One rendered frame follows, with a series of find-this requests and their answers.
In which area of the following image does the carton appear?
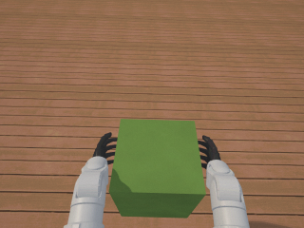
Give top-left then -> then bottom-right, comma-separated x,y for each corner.
108,119 -> 206,219

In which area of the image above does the left robot forearm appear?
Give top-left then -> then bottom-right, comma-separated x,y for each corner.
64,156 -> 109,228

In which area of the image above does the right robot forearm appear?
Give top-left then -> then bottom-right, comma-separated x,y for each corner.
206,160 -> 250,228

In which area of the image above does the right robot hand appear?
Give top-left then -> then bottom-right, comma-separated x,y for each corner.
198,135 -> 221,170

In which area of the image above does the left robot hand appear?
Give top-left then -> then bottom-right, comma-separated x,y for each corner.
92,132 -> 118,164

